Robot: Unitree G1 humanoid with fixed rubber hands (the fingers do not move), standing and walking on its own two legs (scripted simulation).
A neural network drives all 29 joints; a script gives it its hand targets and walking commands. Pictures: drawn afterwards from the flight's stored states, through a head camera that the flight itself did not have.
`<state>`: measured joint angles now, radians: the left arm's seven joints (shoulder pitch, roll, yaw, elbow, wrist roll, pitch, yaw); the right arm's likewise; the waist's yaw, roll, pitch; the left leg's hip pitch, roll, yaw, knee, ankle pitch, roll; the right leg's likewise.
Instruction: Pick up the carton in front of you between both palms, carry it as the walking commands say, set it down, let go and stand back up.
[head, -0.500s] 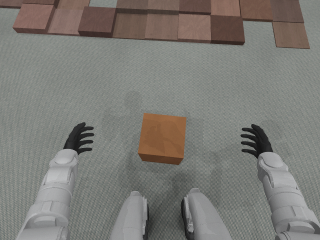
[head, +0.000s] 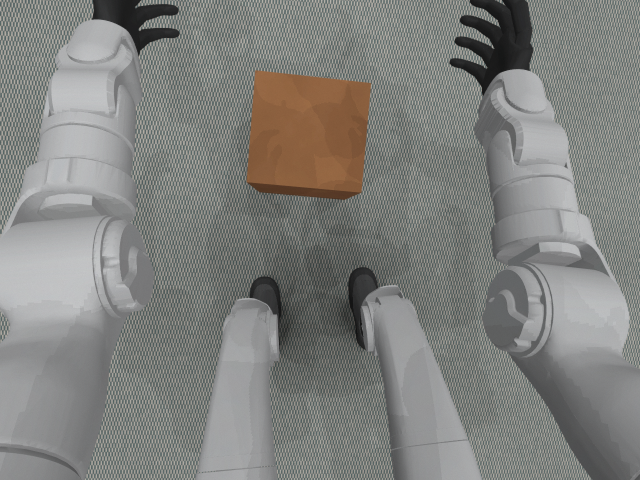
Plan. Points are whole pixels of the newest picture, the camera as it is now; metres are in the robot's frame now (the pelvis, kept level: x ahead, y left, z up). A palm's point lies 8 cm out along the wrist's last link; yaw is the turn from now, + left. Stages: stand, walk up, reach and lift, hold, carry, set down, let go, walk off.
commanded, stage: reach and lift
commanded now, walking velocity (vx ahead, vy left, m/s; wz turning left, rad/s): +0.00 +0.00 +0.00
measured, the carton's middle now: (307, 145) +0.52 -0.02 -0.52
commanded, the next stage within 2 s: none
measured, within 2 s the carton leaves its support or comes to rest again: leaves its support in 1.72 s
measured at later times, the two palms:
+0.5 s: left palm (191, 113) +0.54 +0.17 -0.32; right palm (433, 132) +0.49 -0.22 -0.32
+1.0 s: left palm (215, 131) +0.55 +0.16 -0.46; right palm (401, 144) +0.50 -0.20 -0.46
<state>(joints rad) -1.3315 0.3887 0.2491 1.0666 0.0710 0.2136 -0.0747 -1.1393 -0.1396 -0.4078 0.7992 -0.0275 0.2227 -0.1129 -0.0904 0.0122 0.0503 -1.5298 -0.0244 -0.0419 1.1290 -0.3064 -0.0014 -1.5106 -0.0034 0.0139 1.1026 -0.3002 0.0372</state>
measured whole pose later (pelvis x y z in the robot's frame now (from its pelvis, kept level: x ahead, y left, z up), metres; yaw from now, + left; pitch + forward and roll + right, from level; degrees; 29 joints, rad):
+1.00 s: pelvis -0.02 +0.00 -0.27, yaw -3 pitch +37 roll -3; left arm -1.56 0.49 -0.03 1.21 -0.22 0.06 0.06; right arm -1.44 -0.28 -0.18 1.09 0.23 0.04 -0.16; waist -0.05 -0.03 0.41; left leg -2.26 -0.03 -0.05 2.20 -0.58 -0.02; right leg -2.25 0.05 0.02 2.15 -0.56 0.07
